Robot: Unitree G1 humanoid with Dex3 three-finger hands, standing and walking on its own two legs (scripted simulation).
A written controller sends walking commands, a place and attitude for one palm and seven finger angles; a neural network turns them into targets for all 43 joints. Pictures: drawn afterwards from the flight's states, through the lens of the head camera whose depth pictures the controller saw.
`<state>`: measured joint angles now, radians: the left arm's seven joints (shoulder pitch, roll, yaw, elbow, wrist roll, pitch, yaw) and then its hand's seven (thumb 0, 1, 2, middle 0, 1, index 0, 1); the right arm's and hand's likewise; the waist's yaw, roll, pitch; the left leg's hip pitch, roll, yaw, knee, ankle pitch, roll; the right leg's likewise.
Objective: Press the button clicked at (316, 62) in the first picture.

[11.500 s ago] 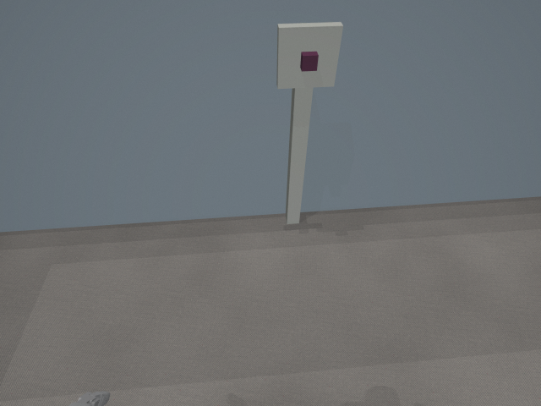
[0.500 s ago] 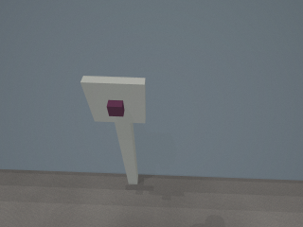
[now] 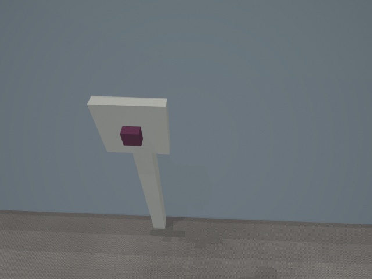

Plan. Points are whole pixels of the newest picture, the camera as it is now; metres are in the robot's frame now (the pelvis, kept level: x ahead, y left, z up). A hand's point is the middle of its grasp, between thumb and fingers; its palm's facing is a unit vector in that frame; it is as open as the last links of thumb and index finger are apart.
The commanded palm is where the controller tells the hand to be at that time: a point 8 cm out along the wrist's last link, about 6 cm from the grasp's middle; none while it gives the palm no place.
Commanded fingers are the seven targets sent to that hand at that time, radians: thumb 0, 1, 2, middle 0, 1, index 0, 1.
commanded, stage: look again from close up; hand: left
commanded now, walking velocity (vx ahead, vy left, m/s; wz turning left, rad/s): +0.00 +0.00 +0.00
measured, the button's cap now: (132, 135) +0.43 +0.17 +0.04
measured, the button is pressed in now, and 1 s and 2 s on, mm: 0 0 0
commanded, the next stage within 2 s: shuffle to correct the standing spot in 0.34 s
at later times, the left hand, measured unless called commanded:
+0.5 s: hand out of the picture -0.01 +0.14 -0.17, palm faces +0.03 -0.98 -0.18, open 7.4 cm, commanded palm none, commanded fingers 0.00 0.90 0.90 -0.20 -0.30 -0.20 -0.30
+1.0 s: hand out of the picture -0.02 +0.14 -0.18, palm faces +0.05 -0.98 -0.19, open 7.4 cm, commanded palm none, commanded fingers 0.00 0.90 0.90 -0.20 -0.30 -0.20 -0.30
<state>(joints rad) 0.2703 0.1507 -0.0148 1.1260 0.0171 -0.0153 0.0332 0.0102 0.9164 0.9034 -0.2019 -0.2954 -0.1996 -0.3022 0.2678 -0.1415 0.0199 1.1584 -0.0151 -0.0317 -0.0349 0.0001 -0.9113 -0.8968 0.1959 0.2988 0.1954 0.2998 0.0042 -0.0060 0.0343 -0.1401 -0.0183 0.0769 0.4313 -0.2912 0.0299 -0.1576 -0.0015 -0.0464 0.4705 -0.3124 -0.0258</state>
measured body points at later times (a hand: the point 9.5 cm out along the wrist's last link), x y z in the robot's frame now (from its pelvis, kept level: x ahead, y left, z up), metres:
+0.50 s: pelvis +0.00 -0.03 +0.00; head +0.02 -0.03 +0.45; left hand -0.01 +0.19 -0.16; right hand +0.00 -0.24 -0.16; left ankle -0.04 +0.10 -0.74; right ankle -0.04 -0.10 -0.74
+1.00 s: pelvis -0.03 -0.03 +0.00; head -0.03 -0.03 +0.45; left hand -0.02 +0.19 -0.16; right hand -0.04 -0.25 -0.16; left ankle -0.04 +0.10 -0.74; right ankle -0.04 -0.10 -0.74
